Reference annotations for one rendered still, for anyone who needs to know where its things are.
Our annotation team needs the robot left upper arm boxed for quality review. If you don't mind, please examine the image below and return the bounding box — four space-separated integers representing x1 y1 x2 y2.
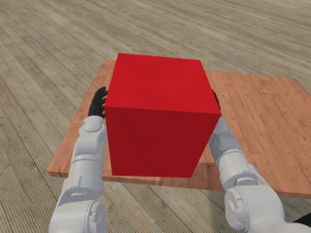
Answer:
50 200 108 233

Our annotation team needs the robot right upper arm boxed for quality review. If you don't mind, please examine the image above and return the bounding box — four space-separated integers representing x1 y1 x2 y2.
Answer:
225 184 311 233

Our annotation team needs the carton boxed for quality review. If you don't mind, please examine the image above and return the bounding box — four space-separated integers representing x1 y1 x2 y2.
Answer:
104 52 222 178

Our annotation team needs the right robot forearm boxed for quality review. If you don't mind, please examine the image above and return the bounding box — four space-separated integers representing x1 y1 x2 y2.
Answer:
207 116 285 218

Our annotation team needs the robot left hand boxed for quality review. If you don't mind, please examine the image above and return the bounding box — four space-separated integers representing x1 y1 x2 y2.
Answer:
87 86 108 118

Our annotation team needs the table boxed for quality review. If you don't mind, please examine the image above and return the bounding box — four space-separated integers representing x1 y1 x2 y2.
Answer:
47 59 311 227

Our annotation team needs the left robot forearm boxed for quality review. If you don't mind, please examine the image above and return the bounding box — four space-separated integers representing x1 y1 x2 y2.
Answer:
49 116 108 233

